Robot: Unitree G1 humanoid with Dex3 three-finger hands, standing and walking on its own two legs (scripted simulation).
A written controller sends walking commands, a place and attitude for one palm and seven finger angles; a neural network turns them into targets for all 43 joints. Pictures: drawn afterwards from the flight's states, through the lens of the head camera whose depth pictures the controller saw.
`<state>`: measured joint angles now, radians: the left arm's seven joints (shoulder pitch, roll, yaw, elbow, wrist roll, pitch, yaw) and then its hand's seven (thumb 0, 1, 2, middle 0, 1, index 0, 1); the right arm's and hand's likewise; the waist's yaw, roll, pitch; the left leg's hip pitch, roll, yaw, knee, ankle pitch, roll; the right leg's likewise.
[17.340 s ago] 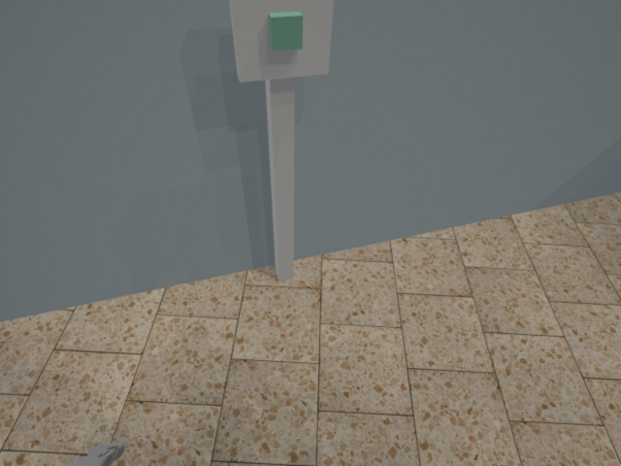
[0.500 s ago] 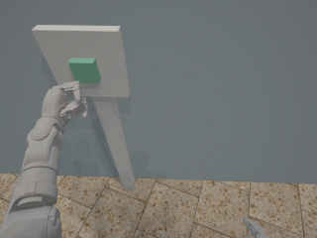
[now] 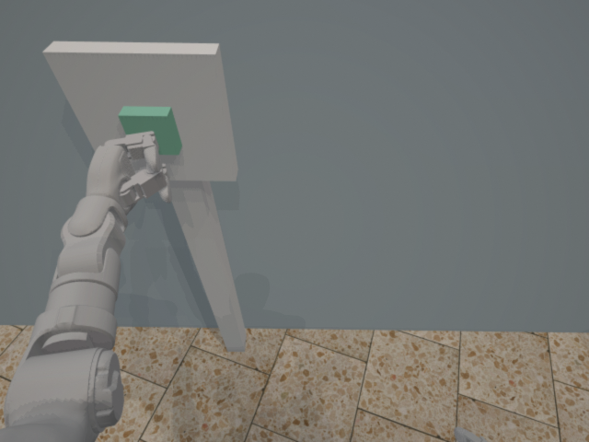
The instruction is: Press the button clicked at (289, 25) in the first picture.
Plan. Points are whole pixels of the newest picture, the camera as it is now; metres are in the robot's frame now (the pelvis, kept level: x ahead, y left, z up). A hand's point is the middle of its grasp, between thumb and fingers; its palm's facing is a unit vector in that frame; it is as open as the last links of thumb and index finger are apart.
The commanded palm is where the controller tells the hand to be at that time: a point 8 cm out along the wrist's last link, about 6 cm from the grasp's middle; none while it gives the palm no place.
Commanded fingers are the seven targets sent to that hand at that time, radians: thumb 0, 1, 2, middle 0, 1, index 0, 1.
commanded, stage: press the button with the knuckle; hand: left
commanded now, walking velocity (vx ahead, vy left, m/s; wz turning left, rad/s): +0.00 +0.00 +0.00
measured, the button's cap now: (153, 129) +0.49 +0.21 +0.18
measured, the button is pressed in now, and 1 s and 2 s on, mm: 1 4 0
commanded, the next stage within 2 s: hold the button down briefly in 0.40 s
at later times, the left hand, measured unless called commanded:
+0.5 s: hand (159, 169) +0.44 +0.20 +0.14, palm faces +0.01 -1.00 -0.02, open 2.8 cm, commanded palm +0.44 +0.24 +0.15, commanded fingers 0.00 0.90 0.90 -1.30 -1.50 -1.30 -1.50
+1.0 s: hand (159, 174) +0.43 +0.19 +0.14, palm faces +0.01 -1.00 -0.02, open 2.9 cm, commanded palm +0.41 +0.23 +0.15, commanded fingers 0.00 0.90 0.90 -1.30 -1.50 -1.30 -1.50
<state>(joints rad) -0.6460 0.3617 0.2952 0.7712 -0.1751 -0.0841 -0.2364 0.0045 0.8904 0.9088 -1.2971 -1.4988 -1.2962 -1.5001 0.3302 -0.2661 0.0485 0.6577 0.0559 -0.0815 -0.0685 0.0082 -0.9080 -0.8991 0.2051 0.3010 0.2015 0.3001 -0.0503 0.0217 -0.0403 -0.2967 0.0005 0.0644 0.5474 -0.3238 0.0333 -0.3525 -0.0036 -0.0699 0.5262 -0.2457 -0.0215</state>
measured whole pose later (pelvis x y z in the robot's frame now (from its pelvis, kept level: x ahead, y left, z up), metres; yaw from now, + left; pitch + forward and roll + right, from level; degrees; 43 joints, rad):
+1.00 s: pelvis -0.04 -0.01 -0.01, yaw +1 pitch +8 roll -1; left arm -0.90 0.49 0.32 1.15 -0.15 -0.25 -0.28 -0.01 0.79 0.97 -1.30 -1.50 -1.32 -1.50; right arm 0.42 -0.29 0.05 0.70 0.04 -0.13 -0.06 0.01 -0.91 -0.90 0.21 0.30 0.20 0.30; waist -0.10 0.02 -0.04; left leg -0.49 0.01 0.05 0.66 -0.31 0.03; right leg -0.53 0.00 -0.09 0.61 -0.22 -0.03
